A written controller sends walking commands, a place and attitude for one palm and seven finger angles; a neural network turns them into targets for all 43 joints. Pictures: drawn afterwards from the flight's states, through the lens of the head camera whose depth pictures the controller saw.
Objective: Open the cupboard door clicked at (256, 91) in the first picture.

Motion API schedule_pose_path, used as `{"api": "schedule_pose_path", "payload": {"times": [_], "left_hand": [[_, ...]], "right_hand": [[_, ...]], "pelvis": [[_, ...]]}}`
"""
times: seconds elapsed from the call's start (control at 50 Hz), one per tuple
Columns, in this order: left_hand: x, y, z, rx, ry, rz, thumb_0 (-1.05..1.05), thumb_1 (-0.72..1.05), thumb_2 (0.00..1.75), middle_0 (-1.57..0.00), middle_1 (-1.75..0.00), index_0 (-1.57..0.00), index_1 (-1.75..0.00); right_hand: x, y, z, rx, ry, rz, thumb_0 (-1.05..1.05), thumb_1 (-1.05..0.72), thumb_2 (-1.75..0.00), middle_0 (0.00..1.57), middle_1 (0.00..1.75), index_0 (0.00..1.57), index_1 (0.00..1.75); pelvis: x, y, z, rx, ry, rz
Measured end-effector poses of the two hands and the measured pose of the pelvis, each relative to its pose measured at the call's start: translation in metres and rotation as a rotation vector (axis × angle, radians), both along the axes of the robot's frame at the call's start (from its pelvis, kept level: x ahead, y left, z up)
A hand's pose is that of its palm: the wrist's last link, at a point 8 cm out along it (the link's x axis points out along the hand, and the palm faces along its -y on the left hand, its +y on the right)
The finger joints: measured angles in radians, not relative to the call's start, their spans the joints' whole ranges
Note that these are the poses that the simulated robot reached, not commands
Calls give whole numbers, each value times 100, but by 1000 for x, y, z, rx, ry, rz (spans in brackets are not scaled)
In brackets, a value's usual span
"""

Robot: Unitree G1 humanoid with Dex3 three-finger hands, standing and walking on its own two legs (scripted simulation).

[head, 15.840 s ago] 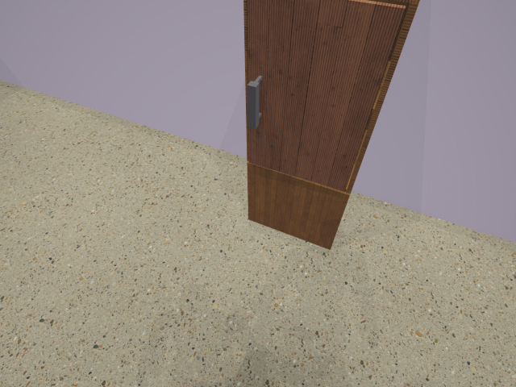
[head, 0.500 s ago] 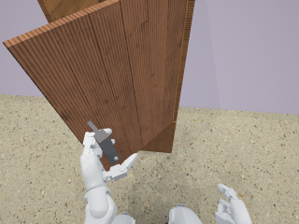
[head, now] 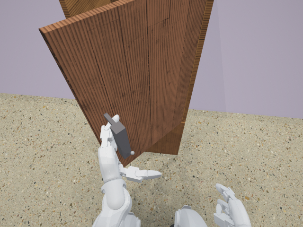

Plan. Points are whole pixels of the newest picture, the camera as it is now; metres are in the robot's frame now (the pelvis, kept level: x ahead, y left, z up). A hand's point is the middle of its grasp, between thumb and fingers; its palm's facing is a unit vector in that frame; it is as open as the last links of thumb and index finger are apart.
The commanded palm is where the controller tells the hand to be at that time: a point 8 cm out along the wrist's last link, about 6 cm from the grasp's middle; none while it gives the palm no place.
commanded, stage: slide the hand sideways off the handle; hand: left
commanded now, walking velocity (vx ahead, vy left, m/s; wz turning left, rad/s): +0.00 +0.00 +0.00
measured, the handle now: (117, 136) +0.35 +0.11 +0.04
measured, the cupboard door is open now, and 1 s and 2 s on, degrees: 48 49 49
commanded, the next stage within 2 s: draw the hand back to the body in 1.22 s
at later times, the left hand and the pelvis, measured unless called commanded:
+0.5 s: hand (123, 169) +0.25 +0.08 +0.05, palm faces -0.13 -0.99 +0.04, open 16.4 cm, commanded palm +0.22 +0.14 +0.04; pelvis +0.02 +0.04 -0.01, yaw -1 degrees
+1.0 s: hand (103, 191) +0.20 +0.12 +0.04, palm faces -0.06 -1.00 -0.02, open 16.3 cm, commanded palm +0.17 +0.18 +0.04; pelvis +0.02 +0.02 -0.02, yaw -1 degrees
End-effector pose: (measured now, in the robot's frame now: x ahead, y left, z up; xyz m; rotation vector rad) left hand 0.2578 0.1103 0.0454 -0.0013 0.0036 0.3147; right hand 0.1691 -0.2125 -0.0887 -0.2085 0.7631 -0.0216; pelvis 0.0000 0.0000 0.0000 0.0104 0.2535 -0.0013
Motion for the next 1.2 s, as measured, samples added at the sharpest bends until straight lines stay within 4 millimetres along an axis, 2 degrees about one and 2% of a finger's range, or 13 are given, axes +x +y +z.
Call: {"api": "schedule_pose_path", "payload": {"times": [0.06,0.18,0.26,0.34,0.48,0.6,0.68,0.76,0.86,0.96,1.06,1.2], "left_hand": [[1,4,-1,16,-3,-14,-1,-50,30,-26,-51,-26,-51],[0,28,-1,137,-25,-372,-1,-50,30,-22,-40,-15,-40],[0,32,1,27,7,-493,-1,-51,30,-18,-35,-11,-35],[-4,29,1,-78,26,-461,-1,-51,30,-14,-32,-11,-33],[-18,27,0,-43,6,-445,-1,-50,30,-11,-30,-13,-31],[-36,41,-4,-18,53,-427,-1,-50,30,-13,-30,-15,-30],[-43,50,1,-22,48,-394,-1,-50,30,-14,-30,-15,-30],[-47,52,7,-24,20,-395,-1,-50,30,-14,-30,-15,-30],[-55,52,3,-10,54,-417,-1,-50,30,-14,-30,-15,-30],[-67,62,-3,3,107,-392,-1,-50,30,-15,-30,-15,-30],[-76,72,0,17,77,-362,-1,-50,30,-15,-30,-15,-30],[-82,73,0,38,70,-409,-1,-50,30,-14,-30,-15,-30]], "right_hand": [[1,7,-1,-2,8,11,1,-90,-90,20,30,20,30],[-3,12,-3,-10,11,15,1,-90,-90,20,30,20,30],[-4,15,2,-1,-9,-19,1,-90,-90,20,30,20,30],[-1,20,12,0,-37,-35,1,-90,-90,20,30,20,30],[13,29,17,-7,-60,-12,1,-90,-90,20,30,20,30],[28,37,14,8,-61,-3,1,-90,-90,20,30,20,30],[36,42,11,24,-72,6,1,-90,-90,20,30,20,30],[41,43,8,31,-79,15,1,-90,-90,20,30,20,30],[43,37,5,31,-76,10,1,-90,-90,20,30,20,30],[41,26,4,18,-79,-10,1,-90,-90,20,30,20,30],[40,12,3,-5,-95,-21,1,-90,-90,20,30,20,30],[37,-4,1,-19,-112,-52,1,-90,-90,20,30,20,30]], "pelvis": [[0,4,0,-2,1,0],[-1,13,-4,-14,-5,12],[0,24,-2,-26,-16,9],[6,32,1,-23,-7,-3],[16,38,-7,-25,19,-17],[23,40,-11,-35,28,-17],[26,40,-13,-39,37,-12],[27,38,-16,-38,47,-8],[27,32,-19,-33,53,-9],[25,24,-21,-27,53,-10],[22,16,-24,-27,54,-3],[17,8,-28,-25,50,-4]]}}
